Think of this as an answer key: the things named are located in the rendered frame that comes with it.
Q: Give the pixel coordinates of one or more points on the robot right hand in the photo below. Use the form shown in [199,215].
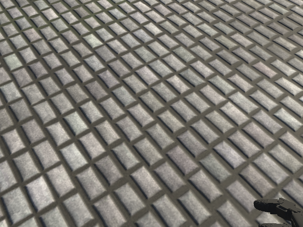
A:
[283,208]

